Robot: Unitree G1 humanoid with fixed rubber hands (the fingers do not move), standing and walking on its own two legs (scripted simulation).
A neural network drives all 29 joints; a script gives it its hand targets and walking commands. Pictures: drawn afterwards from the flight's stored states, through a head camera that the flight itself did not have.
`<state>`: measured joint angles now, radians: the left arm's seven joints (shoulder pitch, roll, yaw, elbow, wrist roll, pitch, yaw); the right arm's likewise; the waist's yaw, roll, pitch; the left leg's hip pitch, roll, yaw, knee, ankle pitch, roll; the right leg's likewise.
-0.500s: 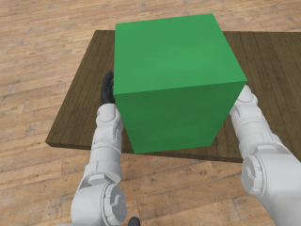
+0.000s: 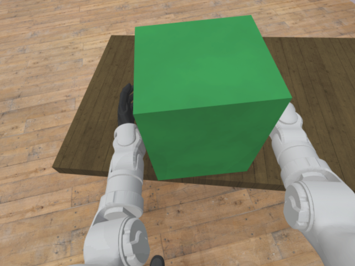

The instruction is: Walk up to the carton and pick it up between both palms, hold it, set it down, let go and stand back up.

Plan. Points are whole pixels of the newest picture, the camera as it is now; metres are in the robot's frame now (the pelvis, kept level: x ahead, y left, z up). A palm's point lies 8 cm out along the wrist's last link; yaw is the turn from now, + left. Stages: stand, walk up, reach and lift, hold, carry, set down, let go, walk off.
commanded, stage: reach and lift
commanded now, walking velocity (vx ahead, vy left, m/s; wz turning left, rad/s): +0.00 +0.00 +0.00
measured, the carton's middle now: (198, 108) +0.45 +0.02 +0.08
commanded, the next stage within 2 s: none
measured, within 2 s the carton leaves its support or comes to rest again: leaves its support in 0.12 s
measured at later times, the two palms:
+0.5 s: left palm (127, 121) +0.40 +0.18 +0.08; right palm (274, 100) +0.46 -0.14 +0.10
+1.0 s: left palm (116, 119) +0.39 +0.19 +0.10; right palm (270, 99) +0.45 -0.13 +0.12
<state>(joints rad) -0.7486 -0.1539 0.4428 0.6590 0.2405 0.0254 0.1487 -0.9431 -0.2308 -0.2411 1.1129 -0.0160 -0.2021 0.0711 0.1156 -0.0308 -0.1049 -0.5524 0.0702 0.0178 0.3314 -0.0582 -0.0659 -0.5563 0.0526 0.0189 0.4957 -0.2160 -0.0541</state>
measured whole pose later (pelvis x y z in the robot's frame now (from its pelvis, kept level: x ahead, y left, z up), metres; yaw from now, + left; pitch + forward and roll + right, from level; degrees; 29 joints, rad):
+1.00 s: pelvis -0.01 +0.00 +0.00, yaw +0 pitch +15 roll +1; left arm -0.74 -0.06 0.36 0.71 0.09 0.06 0.15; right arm -0.95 -0.20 -0.18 1.23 -0.04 -0.28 -0.03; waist 0.11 -0.04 -0.18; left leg -0.55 0.07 0.02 0.34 -0.05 -0.07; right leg -0.55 0.05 0.02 0.49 -0.20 -0.05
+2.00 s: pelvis -0.03 +0.03 +0.00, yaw +0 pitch +7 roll +0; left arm -0.87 0.15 0.20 0.71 -0.05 0.53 0.14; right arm -1.13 -0.16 -0.15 1.11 0.13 0.31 -0.14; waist -0.01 -0.05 -0.24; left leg -0.46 0.04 0.02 0.40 -0.06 -0.03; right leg -0.42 0.02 0.02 0.48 -0.19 -0.02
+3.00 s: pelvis -0.04 +0.04 +0.00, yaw +1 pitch +6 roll +0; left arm -0.97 0.21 0.19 0.71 -0.09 0.71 0.12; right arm -1.20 -0.19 -0.12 1.04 0.21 0.53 -0.21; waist -0.01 0.01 -0.28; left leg -0.45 0.03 0.01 0.41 -0.06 -0.02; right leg -0.41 0.01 0.02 0.48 -0.19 -0.01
